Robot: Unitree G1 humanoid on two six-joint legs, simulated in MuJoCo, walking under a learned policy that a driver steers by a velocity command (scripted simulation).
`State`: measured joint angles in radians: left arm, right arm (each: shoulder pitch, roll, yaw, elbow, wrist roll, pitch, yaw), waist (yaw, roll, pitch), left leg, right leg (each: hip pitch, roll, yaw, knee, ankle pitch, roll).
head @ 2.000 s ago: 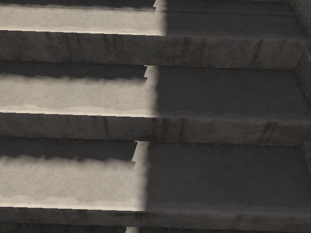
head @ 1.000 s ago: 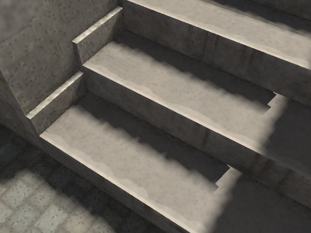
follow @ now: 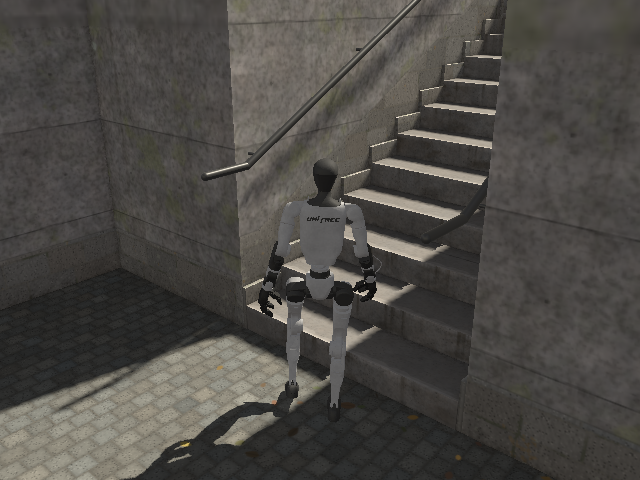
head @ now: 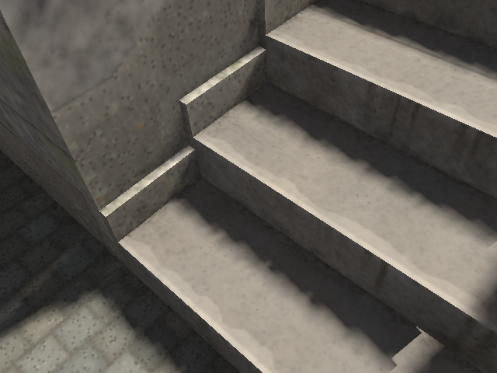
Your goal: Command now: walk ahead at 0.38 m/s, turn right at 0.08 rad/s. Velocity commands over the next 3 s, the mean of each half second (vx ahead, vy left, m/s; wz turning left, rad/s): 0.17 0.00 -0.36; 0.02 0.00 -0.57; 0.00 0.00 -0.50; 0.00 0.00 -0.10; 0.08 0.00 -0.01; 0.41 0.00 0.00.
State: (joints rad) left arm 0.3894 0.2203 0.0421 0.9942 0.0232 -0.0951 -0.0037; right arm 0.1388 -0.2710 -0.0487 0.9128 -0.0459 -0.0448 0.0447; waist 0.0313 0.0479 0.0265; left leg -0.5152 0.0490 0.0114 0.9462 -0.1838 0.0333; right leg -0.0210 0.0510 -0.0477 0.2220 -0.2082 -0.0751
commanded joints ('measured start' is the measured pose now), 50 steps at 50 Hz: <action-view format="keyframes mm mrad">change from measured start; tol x32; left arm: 1 31 109 11 -26 -10 -4 12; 50 -79 181 80 -316 11 130 41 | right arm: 1 -106 -17 9 -69 7 -9 -8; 11 245 -171 -7 -5 -11 -34 -104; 50 -12 -9 -7 -321 29 95 -77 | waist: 1 0 -115 34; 12 -41 151 -358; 29 -36 107 -125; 33 12 -422 42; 50 5 -194 -92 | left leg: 1 -121 -5 51 -78 15 -35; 8 202 -100 56 -384 72 24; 12 693 427 -354 -475 1147 247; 16 195 229 -152 -734 83 204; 30 258 275 67 -525 105 135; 33 -187 -5 174 -36 -415 -102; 37 -106 -26 3 371 -203 -98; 50 -7 -89 2 -9 -287 -61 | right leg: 1 52 -231 128 -12 702 -110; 9 -39 -173 168 379 903 -13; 12 -418 46 85 1080 -457 42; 21 -431 -50 0 1110 -237 112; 30 -189 -25 -81 397 -206 21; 33 -151 -424 597 7 234 -156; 50 -65 -233 456 237 618 -156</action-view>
